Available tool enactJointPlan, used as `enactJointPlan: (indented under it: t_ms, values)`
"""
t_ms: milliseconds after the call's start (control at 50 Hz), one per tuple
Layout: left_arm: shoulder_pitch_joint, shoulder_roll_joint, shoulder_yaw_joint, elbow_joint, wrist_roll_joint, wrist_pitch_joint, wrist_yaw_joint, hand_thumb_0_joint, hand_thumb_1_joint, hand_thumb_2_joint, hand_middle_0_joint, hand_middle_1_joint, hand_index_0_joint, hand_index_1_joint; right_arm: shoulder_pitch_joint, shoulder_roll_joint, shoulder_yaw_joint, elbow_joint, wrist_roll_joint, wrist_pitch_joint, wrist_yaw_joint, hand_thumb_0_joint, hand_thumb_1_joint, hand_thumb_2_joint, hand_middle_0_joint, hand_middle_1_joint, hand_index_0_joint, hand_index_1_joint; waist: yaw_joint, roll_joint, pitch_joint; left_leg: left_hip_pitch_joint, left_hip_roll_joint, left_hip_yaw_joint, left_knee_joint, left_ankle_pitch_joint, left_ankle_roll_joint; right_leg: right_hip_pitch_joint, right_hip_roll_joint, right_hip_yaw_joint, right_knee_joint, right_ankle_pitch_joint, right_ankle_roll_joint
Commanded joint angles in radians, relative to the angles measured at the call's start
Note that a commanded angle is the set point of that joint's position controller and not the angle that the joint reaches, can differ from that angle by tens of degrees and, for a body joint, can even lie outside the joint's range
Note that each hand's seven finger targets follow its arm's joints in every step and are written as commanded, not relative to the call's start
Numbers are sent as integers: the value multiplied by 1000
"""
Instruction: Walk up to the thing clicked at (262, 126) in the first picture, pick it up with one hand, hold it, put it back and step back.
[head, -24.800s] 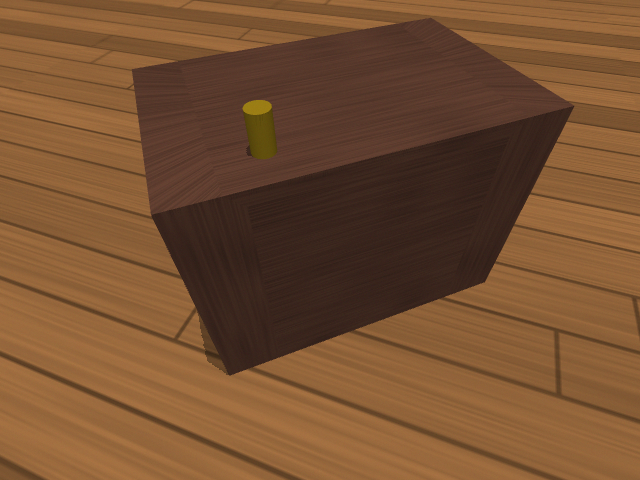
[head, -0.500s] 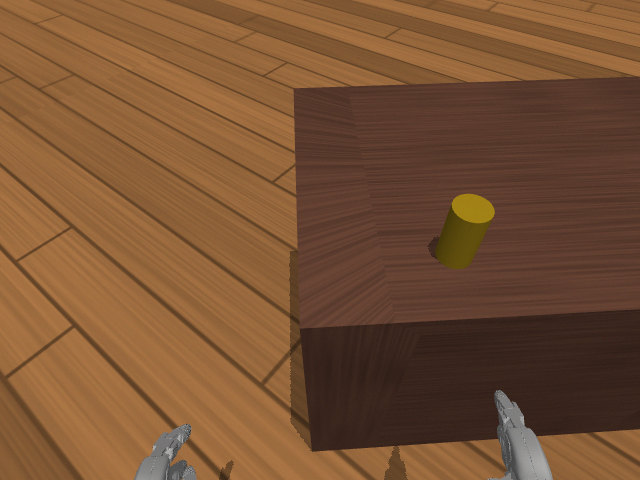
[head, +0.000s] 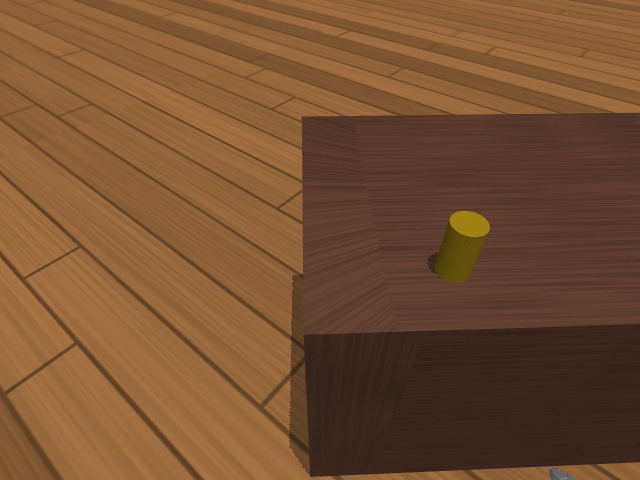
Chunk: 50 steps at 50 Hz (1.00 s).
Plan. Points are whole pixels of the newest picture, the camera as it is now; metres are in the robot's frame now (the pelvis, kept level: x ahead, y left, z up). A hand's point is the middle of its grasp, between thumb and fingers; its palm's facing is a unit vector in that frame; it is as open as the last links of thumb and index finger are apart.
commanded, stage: home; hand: right
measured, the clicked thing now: (460, 248) +0.46 -0.21 +0.04
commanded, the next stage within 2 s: stand in 1.58 s
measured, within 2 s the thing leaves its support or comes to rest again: neither
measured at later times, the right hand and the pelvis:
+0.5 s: hand out of the picture +0.01 -0.26 -0.15, palm faces -0.07 +0.93 -0.35, open 17.4 cm; pelvis -0.03 +0.00 +0.01, yaw +1 degrees
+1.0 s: hand out of the picture +0.08 -0.25 -0.14, palm faces -0.06 +0.93 -0.37, open 17.4 cm; pelvis +0.00 +0.00 +0.01, yaw +0 degrees
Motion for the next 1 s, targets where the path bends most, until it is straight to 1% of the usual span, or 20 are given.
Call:
enactJointPlan:
  t_ms: [0,40,120,160,220,260,300,320,380,420,520,600,680,720,760,800,840,860,920,980]
  values:
    - [-50,164,24,-23,0,-19,-3,0,897,901,-201,-298,-200,-298,-84,-188,-31,-20,8,-25,-6,0,557,-50,52,51,52,51,5,48,-14,83,71,-65,-111,201,70,-71,-73,63,-153,152,-44]
    - [-54,183,23,10,-4,-18,-5,0,897,901,-201,-297,-200,-298,-79,-198,-24,14,10,-21,-5,0,561,-48,52,51,51,51,0,33,-1,64,64,-68,-141,160,65,-46,-75,69,-171,138,-42]
    - [-59,204,16,68,-4,-13,-11,0,897,901,-201,-298,-200,-299,-85,-229,-19,67,14,-10,-1,0,557,-50,52,51,52,51,-7,30,50,44,65,-97,-213,-69,63,-79,-73,76,-219,6,-47]
    - [-51,213,16,91,-5,-13,-12,0,897,901,-201,-297,-200,-298,-86,-243,-19,85,12,-9,1,0,548,-55,53,53,53,53,-1,37,41,38,72,-112,-235,-102,65,-62,-71,72,-216,8,-47]
    - [-31,221,12,121,-4,-13,-15,0,897,901,-201,-298,-200,-299,-84,-252,-17,113,14,-5,3,0,552,-53,52,52,52,52,-2,46,74,39,70,-122,-249,-183,62,-116,-69,81,-241,-62,-45]
    - [-41,227,13,130,-5,-15,-15,0,897,901,-201,-297,-200,-298,-71,-249,-15,125,15,-3,5,0,538,-61,54,55,54,55,-7,21,68,31,68,-123,-248,-172,63,-104,-76,89,-244,-66,-48]
    - [-32,221,13,141,-7,-13,-15,0,897,901,-201,-298,-200,-299,-73,-248,-14,135,14,-2,3,0,531,-65,54,56,54,56,-7,57,61,35,74,-132,-264,-204,64,-110,-66,80,-232,-54,-46]
    - [-18,219,11,147,-8,-16,-16,0,897,901,-201,-297,-200,-298,-77,-244,-13,137,15,-4,4,0,536,-62,54,55,54,55,0,38,41,61,74,-127,-244,-161,64,-104,-75,86,-238,-35,-49]
    - [-32,215,12,158,-10,-17,-13,0,897,901,-201,-298,-200,-299,-63,-239,-11,153,15,0,2,0,548,-55,53,53,53,53,-7,37,45,41,68,-125,-241,-150,65,-93,-78,91,-241,-28,-47]
    - [-22,220,12,166,-10,-16,-13,0,897,901,-201,-298,-200,-299,-64,-239,-13,160,17,2,2,0,547,-56,53,53,53,53,-10,30,58,60,62,-122,-233,-163,61,-139,-78,99,-258,-73,-49]
    - [-30,212,14,174,-14,-22,-7,0,897,901,-201,-298,-200,-299,-57,-221,-9,167,19,0,2,0,534,-63,54,55,54,55,-11,4,26,80,66,-108,-207,-10,65,-80,-94,99,-244,60,-45]
    - [-40,216,14,179,-15,-22,-3,0,897,901,-201,-298,-200,-299,-65,-220,-10,172,22,4,2,0,544,-57,53,53,53,53,-15,-1,38,101,59,-99,-192,19,61,-102,-97,100,-265,51,-44]
    - [-48,211,14,183,-18,-22,1,0,897,901,-201,-298,-200,-299,-72,-225,-8,178,20,2,-1,0,546,-56,53,53,53,53,-9,18,16,108,70,-96,-187,118,62,-47,-99,89,-232,173,-40]
    - [-43,210,13,188,-20,-22,1,0,897,901,-201,-298,-200,-299,-86,-223,-8,178,24,1,-2,0,546,-56,53,53,53,53,-6,27,12,121,68,-94,-187,142,58,-46,-97,83,-236,188,-35]
    - [-57,209,13,184,-20,-23,3,0,897,901,-201,-299,-200,-299,-85,-220,-5,177,22,-1,-3,0,550,-53,52,52,52,52,-5,16,-22,127,76,-88,-175,234,60,-4,-101,80,-221,267,-31]
    - [-63,205,11,186,-19,-22,3,0,897,901,-201,-299,-200,-299,-96,-223,-5,181,25,0,-4,0,547,-55,52,53,52,53,-4,29,-18,128,74,-87,-180,229,57,-2,-100,75,-226,256,-27]
    - [-71,205,11,184,-19,-21,4,0,897,901,-201,-299,-200,-299,-96,-219,-4,181,24,0,-6,0,551,-52,52,52,52,52,-4,20,-31,135,79,-84,-173,296,57,18,-104,70,-214,308,-24]
    - [-75,201,10,186,-21,-21,4,0,897,901,-201,-298,-200,-299,-95,-223,-5,184,25,0,-6,0,552,-52,52,52,52,52,-5,30,-24,133,78,-83,-178,295,56,19,-104,68,-218,301,-24]
    - [-71,203,12,186,-20,-21,7,0,897,901,-201,-299,-200,-299,-110,-223,-7,183,24,-2,-9,0,541,-58,53,54,53,54,2,28,-70,170,85,-78,-151,390,65,55,-111,62,-206,397,-22]
    - [-88,199,11,186,-20,-19,6,0,897,902,-201,-299,-200,-300,-112,-219,-5,186,27,-3,-9,0,545,-56,52,53,52,53,0,35,-54,159,83,-78,-171,378,57,54,-107,55,-209,363,-20]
